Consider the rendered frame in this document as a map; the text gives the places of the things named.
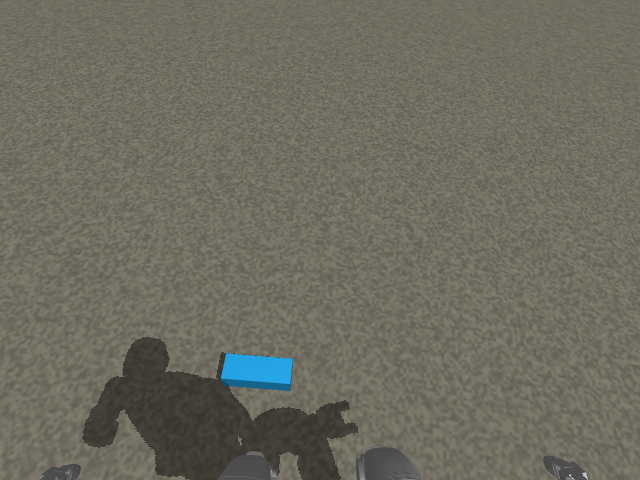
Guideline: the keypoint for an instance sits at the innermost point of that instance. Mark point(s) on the carton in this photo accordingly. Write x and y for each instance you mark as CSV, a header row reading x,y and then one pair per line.
x,y
257,372

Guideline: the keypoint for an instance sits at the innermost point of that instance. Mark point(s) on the left robot hand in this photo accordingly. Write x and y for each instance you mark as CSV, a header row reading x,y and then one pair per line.
x,y
66,472

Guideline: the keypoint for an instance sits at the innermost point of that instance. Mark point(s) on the right robot hand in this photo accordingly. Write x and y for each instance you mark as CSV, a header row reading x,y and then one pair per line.
x,y
564,470

